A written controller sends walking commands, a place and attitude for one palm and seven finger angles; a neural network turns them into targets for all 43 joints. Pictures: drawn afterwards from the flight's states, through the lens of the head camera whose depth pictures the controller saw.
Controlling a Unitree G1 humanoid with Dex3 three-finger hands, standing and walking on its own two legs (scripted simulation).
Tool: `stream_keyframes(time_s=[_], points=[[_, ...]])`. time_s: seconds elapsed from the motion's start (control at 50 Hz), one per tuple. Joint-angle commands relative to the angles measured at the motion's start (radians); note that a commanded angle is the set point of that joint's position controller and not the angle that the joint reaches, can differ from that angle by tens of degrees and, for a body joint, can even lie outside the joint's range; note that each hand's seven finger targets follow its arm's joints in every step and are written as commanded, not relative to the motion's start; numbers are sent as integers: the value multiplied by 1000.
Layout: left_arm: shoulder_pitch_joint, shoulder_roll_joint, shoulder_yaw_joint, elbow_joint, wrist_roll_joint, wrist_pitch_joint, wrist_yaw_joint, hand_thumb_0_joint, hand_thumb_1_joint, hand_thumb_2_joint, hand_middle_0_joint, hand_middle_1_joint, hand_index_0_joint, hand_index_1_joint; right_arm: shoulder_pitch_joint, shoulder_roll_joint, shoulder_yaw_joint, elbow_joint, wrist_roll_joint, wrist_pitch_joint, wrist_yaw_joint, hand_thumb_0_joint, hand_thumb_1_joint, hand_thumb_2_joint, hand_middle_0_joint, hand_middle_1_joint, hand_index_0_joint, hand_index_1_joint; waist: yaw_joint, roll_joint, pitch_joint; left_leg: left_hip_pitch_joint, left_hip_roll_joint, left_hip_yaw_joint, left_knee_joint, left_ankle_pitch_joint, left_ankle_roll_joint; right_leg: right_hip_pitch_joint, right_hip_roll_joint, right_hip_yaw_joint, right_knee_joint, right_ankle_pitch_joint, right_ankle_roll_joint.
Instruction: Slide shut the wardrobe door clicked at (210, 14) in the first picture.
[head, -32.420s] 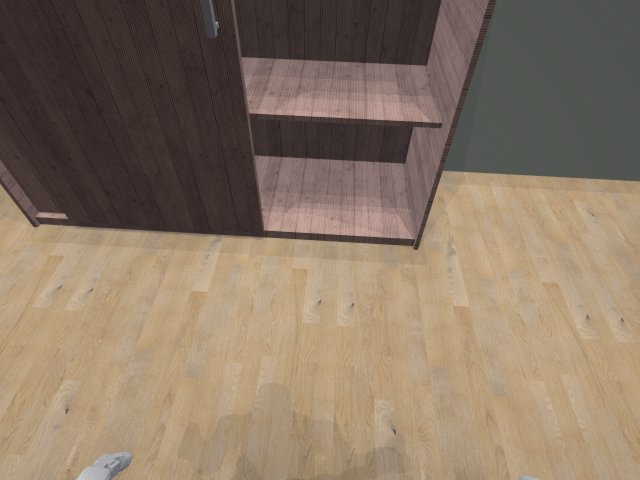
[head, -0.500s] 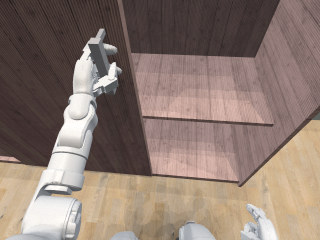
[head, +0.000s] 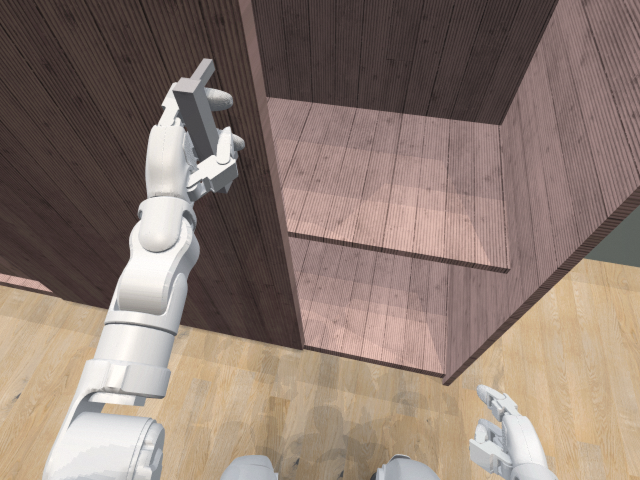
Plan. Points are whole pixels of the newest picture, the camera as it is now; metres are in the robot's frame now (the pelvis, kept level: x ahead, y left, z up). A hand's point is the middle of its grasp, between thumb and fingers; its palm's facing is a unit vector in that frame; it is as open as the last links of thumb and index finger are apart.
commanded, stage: step sideways, sliding the door along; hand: left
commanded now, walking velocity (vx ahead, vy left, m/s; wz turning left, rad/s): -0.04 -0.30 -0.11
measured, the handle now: (213, 130) +0.45 +0.20 +0.16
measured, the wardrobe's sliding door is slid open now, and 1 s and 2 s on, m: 0.43 0.05 0.00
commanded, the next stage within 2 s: stop walking and hold the door there in 1.86 s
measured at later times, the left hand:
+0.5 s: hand (405, 193) +0.38 -0.03 +0.16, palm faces +0.00 -0.99 -0.14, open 6.0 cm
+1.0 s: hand (584, 223) +0.36 -0.20 +0.16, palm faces -0.12 -0.98 -0.17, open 6.3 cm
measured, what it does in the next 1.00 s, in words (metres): steps to the right: right foot, then left foot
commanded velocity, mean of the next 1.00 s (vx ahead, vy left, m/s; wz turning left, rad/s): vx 0.04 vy -0.29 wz -0.08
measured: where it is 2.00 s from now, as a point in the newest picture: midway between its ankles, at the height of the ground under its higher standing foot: outside the picture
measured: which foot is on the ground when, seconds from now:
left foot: down 0.00-0.34, up 0.36-0.54, down 0.56-0.72, up 0.74-0.90, down 0.92-1.00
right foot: up 0.00-0.02, down 0.04-0.88, up 0.90-1.00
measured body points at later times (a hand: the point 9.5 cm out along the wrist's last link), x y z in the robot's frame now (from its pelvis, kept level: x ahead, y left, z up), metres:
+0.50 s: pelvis +0.01 -0.12 +0.01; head +0.08 -0.15 +0.45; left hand +0.38 +0.02 +0.17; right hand +0.21 -0.35 -0.10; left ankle -0.01 +0.07 -0.71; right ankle +0.05 -0.15 -0.73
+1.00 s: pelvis -0.03 -0.25 +0.00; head +0.02 -0.29 +0.44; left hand +0.37 -0.15 +0.17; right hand +0.13 -0.49 -0.13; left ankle -0.01 -0.05 -0.73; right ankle -0.03 -0.32 -0.68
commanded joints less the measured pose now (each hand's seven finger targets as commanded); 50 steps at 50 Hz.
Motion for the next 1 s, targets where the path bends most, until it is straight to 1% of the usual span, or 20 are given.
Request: stream_keyframes(time_s=[0.0,0.06,0.12,0.22,0.28,0.34,0.44,0.58,0.66,0.7,0.72,0.76,0.78,0.8,0.82,0.84,0.86,0.88,0.94,0.98], points=[[-470,-41,-181,-422,41,-141,-73,0,900,900,-450,-1400,-450,-1400,-54,-144,-58,-157,21,-44,2,0,-900,-900,200,300,200,300,-119,105,-535,279,170,-67,49,679,124,181,-14,-45,-227,286,5],[-414,-28,-190,-454,40,-133,-50,0,900,900,-450,-1400,-450,-1400,-44,-95,-52,-145,43,-52,-10,0,-900,-900,200,300,200,300,-143,-123,-585,97,-4,-5,161,349,64,327,-173,72,-184,833,-73],[-406,-3,-155,-468,42,-157,-36,0,900,900,-450,-1400,-450,-1400,-68,-65,-41,-125,25,-51,-13,0,-900,-900,200,300,200,300,-121,-142,-530,-12,-38,-47,122,-131,66,287,-207,163,-223,709,-81],[-303,-32,-154,-501,31,-174,-46,0,900,900,-450,-1400,-450,-1400,-71,-119,-66,-131,-2,-43,-14,0,-900,-900,200,300,200,300,-117,62,-578,216,228,-216,-55,667,153,166,-62,25,-108,417,30],[-265,24,-117,-514,53,-176,-55,0,900,900,-450,-1400,-450,-1400,-56,-96,-63,-130,17,-40,-6,0,-900,-900,200,300,200,300,-124,9,-548,160,128,-56,61,547,87,240,-116,61,-234,579,-8],[-248,117,-28,-519,60,-203,-49,0,900,900,-450,-1400,-450,-1400,-83,-62,-61,-136,18,-54,-14,0,-900,-900,200,300,200,300,-95,-195,-566,-122,-49,-27,263,-198,45,427,-239,232,-232,1001,-92],[-211,67,-83,-571,48,-218,-42,0,900,900,-450,-1400,-450,-1400,-92,-45,-30,-131,3,-55,-26,0,-900,-900,200,300,200,300,-102,-176,-581,-76,-55,-7,22,-126,58,438,-197,211,-220,851,-113],[-163,-48,-179,-447,62,-172,-86,0,900,900,-450,-1400,-450,-1400,-142,-93,-50,-140,-25,4,4,0,-900,-900,200,300,200,300,-76,215,-476,182,349,-249,-166,601,255,18,-16,103,54,-79,41],[-331,-27,-186,-519,71,-162,-85,0,900,900,-450,-1400,-450,-1400,-98,-93,-46,-130,6,3,7,0,-900,-900,200,300,200,300,-111,54,-511,87,150,-26,45,434,117,254,-43,33,-218,324,-20],[-280,35,-116,-468,70,-140,-69,0,900,900,-450,-1400,-450,-1400,-116,-66,-54,-145,17,-3,-6,0,-900,-900,200,300,200,300,-92,-325,-558,-108,-98,18,356,-198,64,366,-219,334,-373,628,-111],[-261,42,-103,-462,69,-144,-63,0,900,900,-450,-1400,-450,-1400,-124,-68,-55,-140,12,-14,-7,0,-900,-900,200,300,200,300,-66,-330,-541,-198,-136,-59,542,-310,68,394,-252,409,-412,691,-90],[-296,-6,-156,-514,62,-172,-61,0,900,900,-450,-1400,-450,-1400,-94,-41,-35,-93,8,-40,-5,0,-900,-900,200,300,200,300,-96,-210,-515,-189,-130,-49,468,-268,48,425,-168,264,-432,790,372],[-322,-4,-154,-551,66,-186,-56,0,900,900,-450,-1400,-450,-1400,-91,-19,-24,-73,11,-47,-11,0,-900,-900,200,300,200,300,-113,-205,-542,-73,-150,65,302,-251,40,410,-87,89,-426,884,491],[-321,13,-145,-533,70,-187,-55,0,900,900,-450,-1400,-450,-1400,-99,-18,-32,-57,8,-48,-23,0,-900,-900,200,300,200,300,-133,-275,-536,5,-173,162,101,-252,40,393,-37,-17,-386,964,434],[-312,32,-139,-502,71,-171,-62,0,900,900,-450,-1400,-450,-1400,-93,-49,-43,-36,-6,-45,-36,0,-900,-900,200,300,200,300,-158,-293,-533,74,-158,146,-143,-220,66,357,-40,-25,-226,1019,240],[-320,43,-142,-517,69,-159,-72,0,900,900,-450,-1400,-450,-1400,-76,-81,-46,-25,-22,-35,-47,0,-900,-900,200,300,200,300,-195,-114,-564,217,-100,97,-416,21,109,269,-18,-57,61,889,159],[-338,47,-149,-559,48,-167,-82,0,900,900,-450,-1400,-450,-1400,-135,-138,-61,-91,-60,-22,-50,0,-900,-900,200,300,200,300,-188,296,-508,231,225,-202,-432,463,176,63,30,-50,372,254,100],[-285,30,-123,-485,69,-155,-75,0,900,900,-450,-1400,-450,-1400,-203,-82,-45,-137,-69,14,-30,0,-900,-900,200,300,200,300,-108,326,-504,146,429,-422,-242,660,300,-13,6,171,625,-111,46],[-247,-47,-100,-310,72,-119,-104,0,900,900,-450,-1400,-450,-1400,-183,-112,-47,-140,-19,46,9,0,-900,-900,200,300,200,300,-43,-5,-462,57,376,-201,-123,421,273,-101,-103,287,348,-176,21],[-339,-85,-177,-352,47,-128,-98,0,900,900,-450,-1400,-450,-1400,-120,-66,-8,-149,-4,28,2,0,-900,-900,200,300,200,300,-80,121,-443,51,234,-105,-12,270,202,74,-60,86,-14,-153,23]])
